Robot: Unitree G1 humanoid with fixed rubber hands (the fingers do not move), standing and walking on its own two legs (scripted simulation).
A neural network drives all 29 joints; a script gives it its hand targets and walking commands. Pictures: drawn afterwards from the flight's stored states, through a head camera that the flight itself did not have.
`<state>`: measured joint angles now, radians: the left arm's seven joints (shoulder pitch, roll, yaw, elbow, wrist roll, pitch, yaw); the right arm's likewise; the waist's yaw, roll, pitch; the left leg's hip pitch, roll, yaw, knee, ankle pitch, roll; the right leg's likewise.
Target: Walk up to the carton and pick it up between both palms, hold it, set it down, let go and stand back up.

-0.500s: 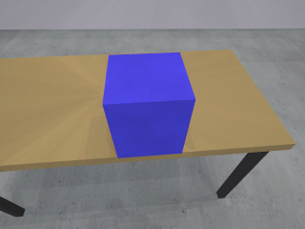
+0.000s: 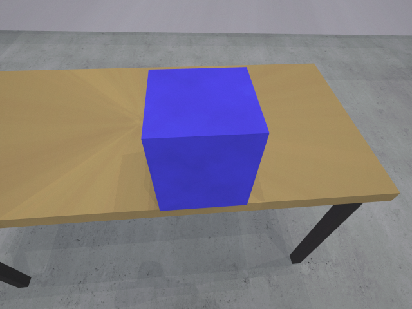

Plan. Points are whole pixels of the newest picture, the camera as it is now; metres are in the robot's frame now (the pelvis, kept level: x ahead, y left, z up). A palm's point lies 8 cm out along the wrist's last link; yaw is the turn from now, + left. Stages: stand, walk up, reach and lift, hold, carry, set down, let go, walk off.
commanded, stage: stand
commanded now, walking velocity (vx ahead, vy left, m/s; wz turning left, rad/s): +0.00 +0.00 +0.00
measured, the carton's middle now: (201, 142) +0.45 +0.02 +0.05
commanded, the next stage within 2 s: none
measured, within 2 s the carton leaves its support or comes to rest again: neither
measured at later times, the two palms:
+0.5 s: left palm out of the picture -0.03 +0.20 -0.15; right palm out of the picture -0.05 -0.19 -0.15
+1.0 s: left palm out of the picture -0.03 +0.20 -0.15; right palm out of the picture -0.04 -0.19 -0.15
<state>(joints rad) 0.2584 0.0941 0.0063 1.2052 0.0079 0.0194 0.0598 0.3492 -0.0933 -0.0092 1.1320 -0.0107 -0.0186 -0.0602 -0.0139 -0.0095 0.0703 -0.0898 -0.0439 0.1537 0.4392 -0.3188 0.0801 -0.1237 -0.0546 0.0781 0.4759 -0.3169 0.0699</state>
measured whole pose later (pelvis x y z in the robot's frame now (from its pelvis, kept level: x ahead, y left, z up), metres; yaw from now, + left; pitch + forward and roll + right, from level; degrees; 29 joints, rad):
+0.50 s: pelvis +0.00 +0.01 +0.00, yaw +0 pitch -2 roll +0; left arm 0.28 0.09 -0.01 1.20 0.01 0.02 0.06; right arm 0.36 -0.09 -0.01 1.14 -0.01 -0.02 -0.05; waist -0.01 -0.02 0.07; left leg -0.09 -0.05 0.16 0.44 -0.32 0.09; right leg -0.13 -0.07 0.07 0.47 -0.31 0.08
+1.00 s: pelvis +0.00 +0.01 +0.00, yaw +1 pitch -2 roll +0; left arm 0.28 0.09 -0.01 1.20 0.01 0.02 0.06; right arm 0.35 -0.08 -0.01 1.13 -0.01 -0.02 -0.06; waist -0.02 -0.02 0.06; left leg -0.09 -0.06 0.15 0.43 -0.31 0.09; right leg -0.13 -0.08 0.06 0.47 -0.32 0.09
